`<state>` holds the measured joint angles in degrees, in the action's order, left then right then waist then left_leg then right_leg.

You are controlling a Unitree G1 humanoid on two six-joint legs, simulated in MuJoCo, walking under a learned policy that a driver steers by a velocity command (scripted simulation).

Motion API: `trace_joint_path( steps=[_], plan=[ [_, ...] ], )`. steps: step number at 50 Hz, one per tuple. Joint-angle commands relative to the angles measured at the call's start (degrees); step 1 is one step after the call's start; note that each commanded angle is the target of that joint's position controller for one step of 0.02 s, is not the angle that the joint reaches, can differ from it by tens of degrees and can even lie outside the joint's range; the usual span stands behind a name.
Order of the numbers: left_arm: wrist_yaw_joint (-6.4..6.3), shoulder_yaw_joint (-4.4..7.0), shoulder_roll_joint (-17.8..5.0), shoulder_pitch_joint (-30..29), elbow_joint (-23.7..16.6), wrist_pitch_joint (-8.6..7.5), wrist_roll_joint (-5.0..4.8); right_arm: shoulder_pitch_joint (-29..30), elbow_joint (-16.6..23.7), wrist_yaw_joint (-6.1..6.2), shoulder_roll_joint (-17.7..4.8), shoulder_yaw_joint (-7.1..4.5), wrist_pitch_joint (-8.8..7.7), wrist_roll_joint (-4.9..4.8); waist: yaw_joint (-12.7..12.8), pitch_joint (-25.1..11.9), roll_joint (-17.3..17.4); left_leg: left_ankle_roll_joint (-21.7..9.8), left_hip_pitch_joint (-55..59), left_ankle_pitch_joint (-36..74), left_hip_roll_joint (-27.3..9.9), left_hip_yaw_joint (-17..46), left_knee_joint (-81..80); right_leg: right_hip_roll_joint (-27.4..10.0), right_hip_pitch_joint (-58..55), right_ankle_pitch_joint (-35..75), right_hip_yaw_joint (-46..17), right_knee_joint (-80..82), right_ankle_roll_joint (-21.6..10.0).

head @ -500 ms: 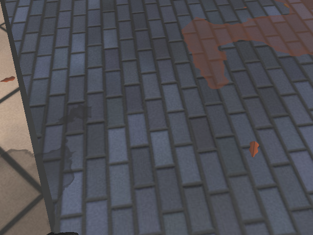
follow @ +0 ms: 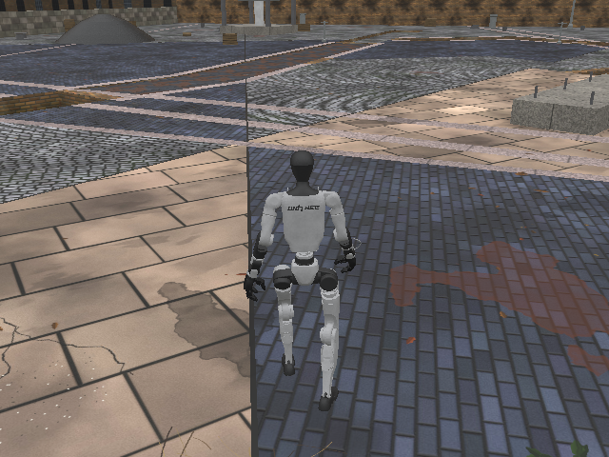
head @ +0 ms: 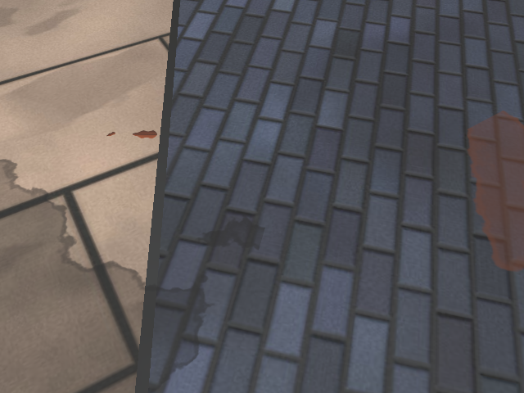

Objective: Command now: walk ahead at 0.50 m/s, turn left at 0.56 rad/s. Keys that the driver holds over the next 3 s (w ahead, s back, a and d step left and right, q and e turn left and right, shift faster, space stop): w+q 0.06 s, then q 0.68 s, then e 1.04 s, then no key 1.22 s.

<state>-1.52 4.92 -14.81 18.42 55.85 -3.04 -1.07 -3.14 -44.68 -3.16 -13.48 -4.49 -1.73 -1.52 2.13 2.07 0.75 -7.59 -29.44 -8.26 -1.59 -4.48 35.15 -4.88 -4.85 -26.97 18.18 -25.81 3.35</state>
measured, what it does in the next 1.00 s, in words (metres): walks ahead, turning left: right foot, then left foot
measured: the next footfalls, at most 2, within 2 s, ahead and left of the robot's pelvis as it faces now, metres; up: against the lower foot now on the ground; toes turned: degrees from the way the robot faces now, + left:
right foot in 0.46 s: +0.40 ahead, -0.05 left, +0.00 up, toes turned +22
left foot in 0.88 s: +0.22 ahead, +0.16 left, +0.00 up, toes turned +29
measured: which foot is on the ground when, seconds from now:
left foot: down 0.00-0.48, up 0.50-0.86, down 0.88-1.00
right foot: down 0.00-0.02, up 0.04-0.44, down 0.46-0.88, up 0.90-1.00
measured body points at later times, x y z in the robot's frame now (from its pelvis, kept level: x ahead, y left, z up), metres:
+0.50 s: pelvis +0.22 +0.01 +0.01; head +0.26 +0.02 +0.46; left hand +0.34 +0.31 -0.08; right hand +0.41 -0.24 -0.10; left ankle +0.12 +0.09 -0.71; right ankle +0.36 -0.06 -0.72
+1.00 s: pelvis +0.24 +0.05 +0.02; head +0.24 +0.08 +0.47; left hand +0.20 +0.34 -0.11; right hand +0.49 -0.10 -0.07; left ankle +0.19 +0.14 -0.72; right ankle +0.33 -0.07 -0.69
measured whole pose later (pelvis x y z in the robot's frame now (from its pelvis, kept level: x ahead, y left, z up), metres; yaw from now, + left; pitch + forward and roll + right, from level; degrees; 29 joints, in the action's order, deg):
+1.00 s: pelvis +0.24 +0.05 +0.02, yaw +28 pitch +1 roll -1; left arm 0.2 2.8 -16.3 11.1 47.6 0.9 -0.2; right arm -10.2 -40.3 0.8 -12.6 -1.9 1.2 2.1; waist 1.9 0.7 -2.4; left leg -1.2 -14.4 -16.1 -1.0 -1.2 29.7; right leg -2.6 22.6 -24.2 1.3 -42.2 2.9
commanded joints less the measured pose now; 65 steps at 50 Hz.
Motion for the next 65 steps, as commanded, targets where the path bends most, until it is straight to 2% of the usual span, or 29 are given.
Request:
trace_joint_path(
  steps=[1, 2, 3, 4, 5, 6, 11, 14, 18, 22, 23, 24, 25, 26, 27, 28, 31, 36, 40, 43, 44, 45, 46, 48, 50, 53, 58, 62, 65],
  plan=[
    [0.24, -0.16, -3.6, -0.3, -7.0, -1.25, 2.33, -20.9, -2.2, 1.95, -19.4, -6.58, 0.04, -0.52, -7.8, -13.7, 12.4, -12.0, 45.5, -1.4, -10.4, 27.0, -5.8, -0.3, 35.7, 9.6, -4.2, -44.9, -2.0],
    [1.05, -0.96, -3.5, -2.0, -9.2, -4.1, 0.59, -21.6, -0.1, 1.58, -18.5, -5.54, -0.97, 0.32, -7.2, -23.2, 11.4, -19.2, 53.6, -10.3, -18.4, 53.2, -17.3, 7.1, 47.0, -8.1, -18.9, -55.9, -1.6],
    [1.63, -0.06, -7.1, -9.4, -10.9, -5.8, -1.88, -21.0, -0.4, 1.26, -14.0, -4.2, -1.72, 1.0, -9.5, -17.5, 5.4, -15.2, 51.4, -6.7, -17.0, 46.7, -19.6, 4.0, 53.3, -3.5, -22.9, -56.6, -3.3],
    [1.51, -0.23, -6.8, -10.9, -11.3, -6.47, -1.88, -17.1, 0.3, 1.33, -11.8, -3.56, -2.27, 0.9, -7.5, -11.6, 3.3, -12.9, 43.4, 2.7, -15.0, 37.8, -18.4, 1.6, 53.0, 1.3, -22.5, -52.5, -4.4],
    [0.89, 0.16, -7.2, -10.2, -10.0, -6.27, -0.28, -11.5, 1.7, 1.35, -9.8, -2.88, -2.46, 0.77, -4.4, -7.7, -0.6, -10.9, 33.8, 14.2, -12.4, 30.0, -17.5, -0.6, 48.4, 4.4, -22.4, -47.9, -3.9],
    [0.52, 0.89, -8.4, -8.9, -9.6, -5.42, 0.83, -8.3, 2.8, 1.64, -8.2, -2.33, -2.42, 0.99, -2.2, -6.6, -0.4, -9.7, 26.9, 23.0, -10.7, 24.8, -17.5, -2.0, 43.2, 5.7, -22.4, -44.5, -3.3],
    [-0.15, 0.49, -5.2, -10.4, -11.7, -1.93, 2.01, -9.5, 3.3, 3.55, -11.7, -3.08, -1.76, 1.11, -0.4, -6.1, 1.0, -8.1, 16.3, 40.3, -6.0, 16.3, -17.1, 1.1, 37.6, 13.0, -19.9, -30.2, 0.1],
    [0.24, -0.19, -4.3, -15.3, -13.4, -1.53, 1.71, -10.5, 3.6, 4.64, -11.3, -2.99, -0.13, 0.27, -2.2, -7.4, 4.2, -4.8, 15.9, 35.3, -3.4, 15.1, -15.1, 3.9, 35.0, 22.8, -19.8, -18.1, 0.4],
    [1.2, -0.27, -5.4, -20.1, -15.4, -1.28, 1.23, -11.7, 3.8, 5.43, -11.0, -2.86, 1.44, 0.38, -4.2, -7.6, 5.8, -2.7, 18.2, 25.6, -4.2, 20.3, -11.7, 6.2, 33.2, 26.0, -21.3, -8.9, 0.3],
    [1.54, 0.67, -8.0, -16.0, -15.1, -2.52, 1.66, -8.2, 5.8, 5.9, -10.1, -2.35, 1.85, 0.33, -1.0, -7.4, 7.3, -0.8, 21.0, 17.8, -3.2, 27.4, -4.1, 6.3, 27.1, 25.6, -22.5, 1.4, -2.3],
    [1.26, 1.03, -9.6, -13.1, -14.9, -2.98, 2.43, -7.8, 6.8, 5.84, -8.5, -1.79, 1.7, 0.68, 0.1, -9.8, 5.4, 1.3, 18.3, 13.5, -0.1, 26.2, 1.9, 2.2, 18.9, 35.6, -24.5, 4.0, -4.5],
    [0.56, 1.5, -12.6, -9.5, -15.0, -2.74, 3.5, -8.6, 8.2, 5.79, -5.6, -0.81, 1.44, 1.82, 0.2, -14.9, -3.7, 4.3, 10.0, -4.8, 5.4, 19.6, 15.6, -9.2, 6.3, 57.4, -33.8, 1.7, -9.0],
    [0.65, 1.63, -13.5, -7.8, -14.3, -1.59, 4.33, -19.2, 8.5, 5.53, -5.6, -0.73, 1.47, 0.77, -4.8, -21.1, -19.1, 7.3, -2.3, -35.6, 11.4, 15.9, 27.6, -22.1, -5.1, 64.5, -52.1, 2.2, -21.1],
    [0.63, 0.95, -9.6, -10.4, -15.6, -0.89, 2.24, -21.5, 6.0, 5.21, -11.9, -2.09, 1.93, 0.59, -4.8, -19.8, -13.3, 9.3, -5.6, -32.3, 5.9, 16.1, 35.6, -22.5, -1.9, 50.8, -53.8, 3.2, -22.2],
    [0.4, 0.03, -6.3, -12.1, -16.8, -0.32, 1.94, -16.1, 5.9, 5.28, -14.6, -3.03, 2.95, 0.21, -2.7, -14.1, -8.5, 10.7, -7.0, -27.5, 4.1, 13.8, 38.9, -17.6, 3.2, 43.1, -44.4, 3.5, -19.3],
    [0.27, -0.35, -5.8, -13.8, -17.1, 0.46, 2.21, -13.7, 6.1, 5.62, -13.8, -3.1, 4.07, 0.21, -2.9, -11.3, -5.4, 11.4, -6.9, -23.7, 2.8, 12.3, 39.4, -14.0, 8.3, 35.3, -38.9, 5.0, -17.0],
    [-0.32, -0.12, -7.4, -16.1, -17.0, 1.71, 2.77, -12.3, 7.8, 5.42, -9.7, -2.29, 5.4, 0.09, -3.5, -5.8, -8.1, 11.8, -2.4, -16.9, 1.4, 8.2, 34.6, -8.4, 19.4, 25.8, -28.6, 10.1, -15.5],
    [-0.9, 0.79, -9.4, -14.6, -16.6, 2.27, 2.26, -8.6, 10.6, 4.89, -7.6, -1.21, 4.65, 0.61, -1.5, -9.4, -9.1, 11.4, 0.6, -14.1, -1.5, 6.0, 20.8, -11.5, 14.5, 29.9, -23.7, 10.4, -17.6],
    [0.03, 0.86, -10.6, -13.1, -15.4, 2.91, 1.25, -8.9, 10.3, 3.92, -7.3, -0.73, 4.45, 1.21, -1.2, -9.5, -9.6, 9.4, 8.9, -14.0, 0.1, 4.0, 9.4, -11.4, 16.3, 26.3, -22.8, 9.7, -17.4],
    [1.34, -0.82, -7.1, -12.7, -13.4, 2.96, -0.36, -14.4, 6.9, 3.32, -6.2, -0.47, 4.2, 2.08, -4.4, -8.6, -8.2, 5.8, 23.6, -2.5, 2.0, 2.9, -12.0, -8.0, 22.7, 19.7, -21.0, 4.8, -12.3],
    [2.31, -2.2, -3.3, -10.0, -12.6, 2.42, 0.6, -15.2, 6.8, 3.63, -8.2, -0.53, 4.16, 2.77, -3.2, -9.5, -2.5, 3.8, 30.5, 1.7, -4.9, 11.6, -16.0, -4.4, 27.9, 12.6, -18.3, -0.2, -6.6],
    [3.26, -3.08, -0.4, -7.6, -13.2, 1.85, 2.72, -10.6, 8.4, 4.31, -11.5, -0.56, 4.26, 3.5, 1.2, -8.7, 10.7, -1.3, 27.7, 8.6, -16.0, 21.7, -15.8, 0.6, 32.1, 1.3, -13.4, -6.0, -1.4],
    [2.63, -2.06, -4.9, -11.3, -13.5, 1.99, 1.9, -8.4, 8.7, 4.0, -10.2, -0.34, 3.59, 4.69, -2.1, -7.1, 11.6, -5.9, 15.5, 0.7, -17.7, 21.5, -19.0, 0.6, 26.5, -2.3, -17.2, -10.7, -0.5],
    [1.73, -0.6, -8.4, -12.2, -13.0, 2.82, 0.61, -3.7, 8.6, 4.09, -10.8, -0.72, 1.86, 4.35, -1.6, -2.2, 11.5, -3.4, 14.7, -3.2, -12.8, 16.1, -19.3, 2.2, 29.3, 2.1, -17.2, -17.1, -0.4],
    [0.72, 0.79, -10.4, -9.8, -12.0, 3.93, 0.59, -5.3, 7.6, 4.79, -11.1, -0.98, 0.93, 3.21, -2.5, -1.8, 11.1, -4.5, 18.0, 11.7, -14.7, 15.3, -17.2, 2.5, 34.5, -1.7, -19.8, -28.8, 0.4],
    [0.2, 1.15, -8.2, -7.8, -12.0, 4.51, -0.51, -6.1, 7.1, 5.75, -9.3, -0.78, 1.05, 2.34, -2.2, -4.0, 7.0, -6.0, 24.2, 23.2, -16.5, 12.9, -15.0, 3.2, 39.9, -2.2, -21.6, -38.1, 1.3],
    [1.09, -0.32, -4.6, -11.0, -15.0, 5.4, -0.18, -4.4, 6.7, 6.5, -9.9, -1.53, 2.33, 2.34, -3.7, -5.9, 7.0, -5.6, 25.7, 21.6, -16.2, 7.9, -13.9, 1.8, 35.1, 1.4, -17.1, -25.5, 2.1],
    [2.56, 0.02, -6.4, -9.9, -16.8, 5.65, -0.23, -4.2, 5.9, 6.08, -12.2, -2.47, 2.71, 1.54, -3.3, -6.8, 8.2, -5.4, 25.1, 22.7, -18.2, 7.1, -12.2, 2.8, 29.2, 3.2, -14.0, -17.1, -0.5],
    [2.98, 0.83, -7.3, -5.1, -15.9, 5.81, 0.19, -3.9, 4.6, 5.88, -11.8, -2.56, 2.73, 0.1, -0.3, -7.1, 6.7, 0.3, 20.4, 14.3, -15.8, 2.6, -5.2, 5.4, 18.4, 16.2, -12.3, -1.6, -4.8]
  ],
)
